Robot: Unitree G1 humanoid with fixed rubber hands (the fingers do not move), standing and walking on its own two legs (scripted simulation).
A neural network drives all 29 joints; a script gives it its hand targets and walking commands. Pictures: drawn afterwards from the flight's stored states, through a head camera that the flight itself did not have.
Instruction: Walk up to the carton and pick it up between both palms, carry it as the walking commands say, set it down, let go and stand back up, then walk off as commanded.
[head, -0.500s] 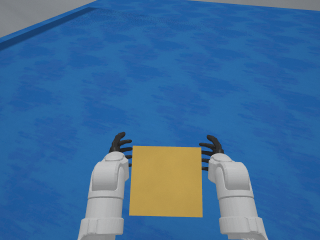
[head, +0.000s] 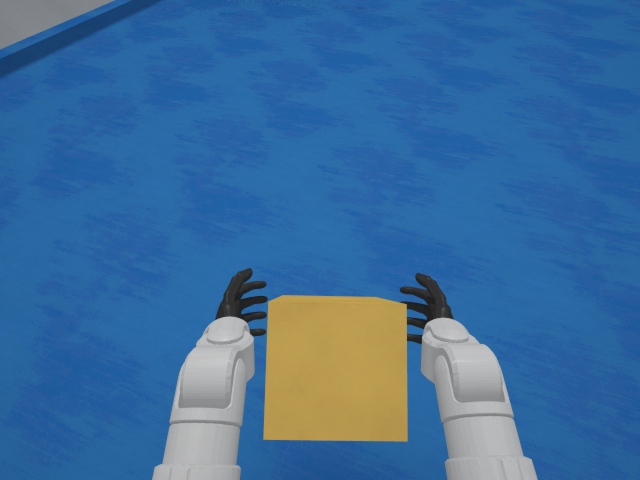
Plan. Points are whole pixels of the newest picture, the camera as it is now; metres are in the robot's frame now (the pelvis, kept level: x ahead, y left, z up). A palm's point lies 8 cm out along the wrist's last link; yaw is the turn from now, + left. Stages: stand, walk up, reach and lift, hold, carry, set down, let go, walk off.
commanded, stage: carry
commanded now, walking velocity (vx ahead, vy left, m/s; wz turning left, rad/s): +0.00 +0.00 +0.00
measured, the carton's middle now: (331, 352) +0.32 +0.00 -0.07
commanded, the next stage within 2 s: hold in 1.42 s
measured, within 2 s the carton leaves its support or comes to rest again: neither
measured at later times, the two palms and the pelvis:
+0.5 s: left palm (231, 331) +0.28 +0.13 +0.06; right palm (444, 341) +0.27 -0.13 +0.05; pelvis -0.01 +0.01 +0.00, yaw -1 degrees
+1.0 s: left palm (248, 320) +0.30 +0.11 +0.06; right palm (454, 332) +0.29 -0.15 +0.04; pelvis +0.00 -0.01 +0.00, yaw -1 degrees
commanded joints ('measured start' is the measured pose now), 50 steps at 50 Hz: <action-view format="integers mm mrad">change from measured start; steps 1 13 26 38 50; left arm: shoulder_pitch -463 -463 -439 -469 -484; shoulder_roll -939 -952 -927 -945 -978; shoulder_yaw -468 -460 -427 -430 -440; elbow -159 -129 -137 -128 -92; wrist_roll -251 -234 -227 -218 -218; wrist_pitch -60 -58 -45 -64 -86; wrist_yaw -232 -233 -209 -214 -238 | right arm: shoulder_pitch -545 -528 -537 -570 -595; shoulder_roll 968 982 956 979 1011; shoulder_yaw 497 482 477 486 511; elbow -218 -166 -202 -177 -157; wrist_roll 238 213 217 221 226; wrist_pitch -74 -70 -58 -76 -98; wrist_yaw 225 231 209 222 242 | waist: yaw -14 -15 -16 -17 -20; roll -6 19 -22 -17 -29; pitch -394 -363 -389 -383 -399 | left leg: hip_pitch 231 171 156 176 220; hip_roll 249 243 219 216 216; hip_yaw -236 -221 -171 -157 -146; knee -186 -277 -228 -180 -132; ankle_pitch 19 -195 -183 -118 19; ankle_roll -19 -44 -44 -40 -34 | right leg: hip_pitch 62 79 105 78 73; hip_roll -70 -52 -68 -87 -103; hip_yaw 32 3 27 49 50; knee -59 -61 -96 -109 -94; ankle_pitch -10 -36 1 47 113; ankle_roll -37 -48 -64 -59 -48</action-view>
